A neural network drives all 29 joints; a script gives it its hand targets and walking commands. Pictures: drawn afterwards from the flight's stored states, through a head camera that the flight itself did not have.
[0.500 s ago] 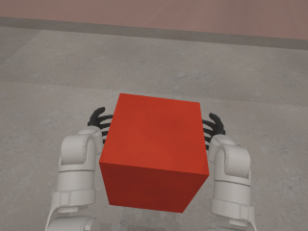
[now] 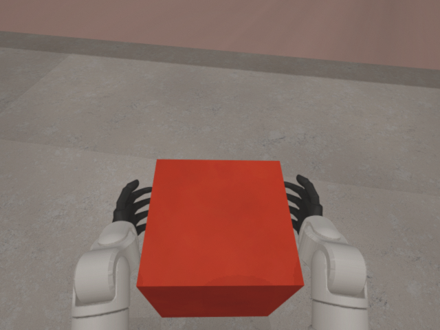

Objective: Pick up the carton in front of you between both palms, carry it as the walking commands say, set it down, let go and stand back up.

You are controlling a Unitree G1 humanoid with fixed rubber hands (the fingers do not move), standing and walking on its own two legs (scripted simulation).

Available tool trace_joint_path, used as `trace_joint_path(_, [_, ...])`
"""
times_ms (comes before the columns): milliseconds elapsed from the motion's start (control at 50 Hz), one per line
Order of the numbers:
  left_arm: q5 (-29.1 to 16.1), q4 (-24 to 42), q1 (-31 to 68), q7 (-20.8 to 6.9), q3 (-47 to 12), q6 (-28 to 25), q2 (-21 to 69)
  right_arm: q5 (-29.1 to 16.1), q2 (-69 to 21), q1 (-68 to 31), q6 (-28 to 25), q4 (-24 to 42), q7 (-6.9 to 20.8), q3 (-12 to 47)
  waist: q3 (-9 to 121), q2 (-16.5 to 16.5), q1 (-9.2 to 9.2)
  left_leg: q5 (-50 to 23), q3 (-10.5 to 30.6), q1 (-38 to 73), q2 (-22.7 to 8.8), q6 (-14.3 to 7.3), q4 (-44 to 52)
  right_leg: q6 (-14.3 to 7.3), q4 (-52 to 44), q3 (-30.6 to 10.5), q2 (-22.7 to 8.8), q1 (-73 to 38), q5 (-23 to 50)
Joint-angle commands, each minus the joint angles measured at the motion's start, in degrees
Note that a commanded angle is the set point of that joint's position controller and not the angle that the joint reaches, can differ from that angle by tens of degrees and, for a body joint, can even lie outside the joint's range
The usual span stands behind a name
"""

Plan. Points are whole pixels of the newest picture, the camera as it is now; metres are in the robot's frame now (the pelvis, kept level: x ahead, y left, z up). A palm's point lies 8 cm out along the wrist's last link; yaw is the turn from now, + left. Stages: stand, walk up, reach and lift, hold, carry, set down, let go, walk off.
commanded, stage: carry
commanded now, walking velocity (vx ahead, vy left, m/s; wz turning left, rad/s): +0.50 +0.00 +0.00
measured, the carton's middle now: (216, 244) +0.29 +0.02 +0.01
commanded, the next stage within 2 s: none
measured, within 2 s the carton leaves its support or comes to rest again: neither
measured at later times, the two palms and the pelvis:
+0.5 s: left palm (173, 114) +0.56 +0.15 +0.09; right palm (303, 126) +0.55 -0.15 +0.09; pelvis +0.32 +0.02 +0.00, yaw -4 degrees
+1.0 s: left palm (208, 53) +0.87 +0.10 +0.10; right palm (305, 61) +0.87 -0.20 +0.09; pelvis +0.64 -0.04 +0.00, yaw -2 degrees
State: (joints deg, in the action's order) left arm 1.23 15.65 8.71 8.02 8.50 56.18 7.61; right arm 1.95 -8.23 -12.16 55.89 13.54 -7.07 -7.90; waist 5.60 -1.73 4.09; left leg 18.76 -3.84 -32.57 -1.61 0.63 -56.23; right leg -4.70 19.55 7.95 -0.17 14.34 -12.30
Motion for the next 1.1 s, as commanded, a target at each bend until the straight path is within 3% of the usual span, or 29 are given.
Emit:
trace_joint_path(0, [-16.64, 12.99, 20.16, -5.17, -43.52, 5.18, 41.65, -5.63, -41.05, -4.77, 5.48, 6.75, 0.79, 34.06, 11.15, -6.15, -2.71, -8.61, -4.06, -1.8, -0.32, 0.26, 20.79, -1.69, -6.36, -9.62, -12.85, -19.1, 29.51])
trace_joint_path(40, [-16.04, 13.18, 14.55, -5.8, -41.68, 7.51, 40.67, -6.87, -41.15, -4.75, 7.58, 10.69, 1.07, 34.64, 8.12, -8.54, -2.75, -12.85, -7.17, -0.48, 0.74, -0.17, 25.88, -0.45, -6.08, -5.75, -12.2, -19.16, 35.78])
trace_joint_path(80, [-14.5, 13.9, 10.15, -5.87, -39.86, 9.46, 40.01, -9.7, -40.84, -7.26, 9.26, 17.06, 1.88, 37.78, 6.17, -11.12, -2.68, -16.82, -8.87, 2.84, 0.48, -0.88, 27.41, 0.28, -5.45, -4.16, -12.72, -16.69, 32.79])
trace_joint_path(120, [-13.57, 16.56, 7.35, -5.48, -38.2, 10.93, 38.75, -12.65, -40.72, -6.84, 11.29, 19.31, 2.69, 39.4, 4.57, -10.35, -3.22, -17.37, -11.14, 10.12, 1.86, -0.68, 29.84, 1.05, -1.59, -2.48, -12.1, -13.0, 35.41])
trace_joint_path(160, [-12.91, 18.78, 8.37, -5.02, -37.95, 12.04, 37.74, -14.81, -39.54, -6.59, 12.37, 21.22, 3.09, 40.25, 10.28, -5.92, -4.81, -12.94, -10.8, 25.84, 2.33, -2.99, 30.34, 3.4, 12.5, 2.57, -8.52, -9.03, 37.48])
trace_joint_path(180, [-12.27, 19.56, 10.36, -4.56, -36.63, 12.55, 35.27, -14.8, -38.34, -7.06, 12.97, 19.89, 3.16, 39.7, 11.73, -3.04, -6.08, -8.37, -1.01, 36.28, -3.67, -6.05, 29.94, 5.08, 24.16, 2.87, -6.69, 2.28, 28.13])
trace_joint_path(200, [-12.43, 21.46, 9.67, -4.34, -37.41, 13.09, 34.78, -15.55, -37.24, -7.74, 13.04, 21.19, 3.24, 39.88, 16.24, 13.95, -6.33, -7.22, 25.26, 45.33, -18.54, -13.76, 36.22, 6.94, 45.28, 3.04, 0.51, 17.25, 7.54])
trace_joint_path(220, [-12.95, 22.95, 10.99, -4.32, -38.2, 13.29, 35.58, -16.09, -38.53, -7.84, 13.28, 20.9, 3.44, 39.84, 15.55, 16.53, -5.86, -15.86, 33.05, 46.83, -23.02, -18.16, 40.61, 5.2, 55.45, -4.38, 0.57, 24.75, -15.09])
trace_joint_path(260, [-11.87, 20.08, 12.35, -4.5, -37.81, 13.68, 37.07, -16.64, -37.38, -9.79, 13.7, 20.5, 4.11, 39.62, 10.92, 6.69, -5.71, -11.43, 29.65, 36.85, -24.17, -16.6, 42.76, 3.31, 54.27, -11.55, -5.74, 27.22, -18.81])
trace_joint_path(280, [-11.23, 18.89, 11.1, -4.66, -37.64, 13.41, 38.22, -17.0, -38.29, -10.48, 13.7, 20.24, 4.68, 39.91, 8.52, 4.18, -5.48, -7.29, 21.98, 29.76, -21.62, -13.32, 43.48, 3.49, 47.82, -11.15, -8.03, 23.92, -13.17])
trace_joint_path(320, [-11.05, 17.31, 11.81, -5.08, -38.57, 12.94, 40.34, -17.75, -41.33, -11.82, 13.24, 19.71, 5.65, 40.63, 8.23, 5.57, -4.89, 0.09, 12.66, 22.38, -17.13, -9.72, 47.65, 4.23, 35.69, -6.83, -6.76, 15.78, -10.43])
trace_joint_path(380, [-9.67, 15.93, 9.09, -5.33, -38.31, 12.42, 41.87, -16.66, -41.41, -9.56, 13.28, 18.15, 6.35, 41.2, 7.32, 10.46, -4.77, 0.34, 2.0, 20.58, -14.16, -7.23, 49.4, 4.62, 21.71, -0.8, -5.19, 11.18, -4.85])
trace_joint_path(420, [-9.26, 16.48, 11.37, -5.5, -39.15, 12.43, 42.17, -16.26, -40.96, -7.77, 13.23, 15.62, 6.88, 40.61, 5.64, 13.1, -5.02, 1.18, 0.44, 21.28, -14.47, -7.32, 49.23, 4.59, 15.37, 1.18, -4.7, 11.51, -2.03])
trace_joint_path(500, [-11.16, 16.49, 11.23, -6.41, -40.3, 12.53, 41.99, -13.87, -40.96, -7.28, 13.1, 15.93, 6.46, 38.87, 5.37, 10.0, -4.29, 4.84, -2.83, 19.41, -12.86, -5.21, 46.29, 5.29, 9.91, 3.64, -3.35, 4.58, 4.58])
trace_joint_path(560, [-13.82, 16.97, 12.97, -6.54, -41.28, 12.66, 42.1, -12.55, -39.42, -7.62, 13.29, 16.88, 5.4, 38.36, 4.8, 6.46, -3.61, 8.49, -6.23, 18.56, -9.93, -3.29, 38.86, 5.24, 6.54, 4.72, -3.65, -0.92, 0.15])
trace_joint_path(580, [-14.16, 17.76, 13.9, -6.42, -40.9, 12.77, 41.49, -12.76, -39.68, -8.46, 13.3, 17.7, 5.18, 38.74, 4.96, 4.66, -3.85, 4.48, -7.06, 16.24, -8.79, -2.37, 33.5, 4.53, 5.43, 2.81, -5.09, -4.68, -1.89])
trace_joint_path(600, [-14.11, 17.43, 14.55, -6.16, -40.1, 12.85, 39.32, -12.35, -38.52, -9.56, 13.65, 17.69, 4.62, 38.31, 5.36, -3.22, -2.85, -1.29, -9.22, 9.81, -4.81, -0.61, 19.55, 1.31, 0.82, -9.1, -11.2, -10.93, -8.49])
trace_joint_path(620, [-13.78, 16.15, 12.12, -5.79, -39.05, 12.92, 37.43, -12.03, -37.41, -8.48, 14.01, 17.8, 4.08, 37.59, 8.89, -17.49, -2.22, 6.52, -7.31, -2.28, 0.4, 0.81, 4.39, -4.56, -6.09, -29.54, -20.74, -20.24, -11.23])
trace_joint_path(640, [-13.13, 13.69, 10.89, -5.6, -37.48, 13.21, 36.27, -11.49, -35.98, -8.1, 14.37, 15.98, 3.37, 37.06, 7.8, -15.23, -2.12, 11.38, -1.05, -8.88, -1.86, -0.43, -4.15, -7.5, -8.94, -34.59, -24.77, -21.05, -12.13])
trace_joint_path(680, [-13.63, 16.25, 12.96, -5.8, -39.52, 12.43, 39.29, -12.45, -39.35, -8.15, 14.07, 15.29, 3.7, 37.75, 8.42, -6.3, -2.76, 9.37, 0.21, -10.58, -3.77, -0.3, -9.07, -6.54, -5.88, -27.96, -23.02, -20.85, 11.69])
trace_joint_path(700, [-14.46, 17.73, 12.66, -6.26, -40.84, 12.09, 42.15, -13.06, -42.03, -7.51, 13.2, 17.11, 4.26, 39.14, 11.36, -1.58, -3.07, 5.29, 1.66, -9.27, -5.34, -0.4, -7.36, -5.01, -5.68, -23.62, -22.84, -21.14, 13.7])
trace_joint_path(760, [-15.03, 20.16, 10.85, -7.37, -41.9, 10.71, 46.52, -14.27, -47.0, -6.77, 11.56, 19.19, 5.57, 42.6, 13.7, -5.63, -2.96, -1.87, -0.21, -6.98, -5.24, -0.45, 0.77, -1.58, -6.95, -13.13, -19.41, -22.19, 20.44])
trace_joint_path(860, [-15.69, 22.81, 11.19, -8.21, -42.73, 10.36, 43.63, -12.7, -45.92, -3.6, 10.8, 19.59, 4.66, 42.05, 8.59, -6.71, -3.3, -9.9, -4.8, -8.35, -2.93, -0.34, 10.84, 0.14, -7.61, -3.82, -15.38, -24.4, 24.6])
trace_joint_path(920, [-13.99, 22.04, 6.93, -7.39, -41.03, 11.27, 38.89, -11.31, -41.17, -1.83, 11.87, 20.1, 3.87, 41.48, 3.34, -6.56, -3.28, -13.33, -8.33, -3.08, -1.26, -0.11, 20.7, -0.01, -6.32, 1.62, -12.76, -19.08, 37.86])
trace_joint_path(1000, [-11.87, 20.08, 4.23, -6.23, -38.9, 12.34, 35.02, -12.46, -36.93, -1.92, 13.02, 20.19, 3.95, 40.37, 3.3, -7.28, -3.51, -19.92, -15.08, 10.67, 4.19, -0.48, 30.03, 3.34, 4.14, 5.67, -10.31, -17.86, 53.42])
trace_joint_path(1020, [-11.99, 20.44, 5.24, -5.95, -38.74, 12.45, 35.25, -13.24, -36.91, -1.7, 13.13, 20.15, 4.12, 39.81, 5.48, -7.06, -4.54, -26.7, -14.99, 19.92, 3.88, -0.91, 33.92, 5.12, 10.49, 7.03, -9.51, -14.02, 52.57])
trace_joint_path(1040, [-11.16, 19.92, 5.26, -6.0, -38.45, 12.52, 34.68, -13.65, -37.71, -3.37, 13.13, 21.74, 4.48, 41.26, 7.73, -6.76, -5.75, -36.09, -10.75, 30.84, -0.68, -2.28, 34.1, 6.85, 18.31, 6.46, -7.77, -6.19, 43.58])
trace_joint_path(1060, [-11.01, 20.87, 5.78, -5.9, -38.34, 12.74, 35.39, -14.24, -36.97, -3.18, 13.13, 20.81, 4.8, 40.1, 14.62, 5.18, -6.37, -63.85, 3.26, 46.35, -13.99, -7.57, 29.0, 9.48, 32.06, 5.8, -2.64, 5.54, 21.41])
trace_joint_path(1080, [-11.72, 22.97, 6.72, -6.32, -40.45, 12.62, 38.19, -15.04, -39.2, -2.74, 12.35, 22.0, 5.15, 41.06, 19.27, 17.32, -5.76, -81.45, 14.05, 51.49, -20.26, -15.18, 30.91, 8.61, 44.14, 0.25, 1.08, 11.5, -16.24])
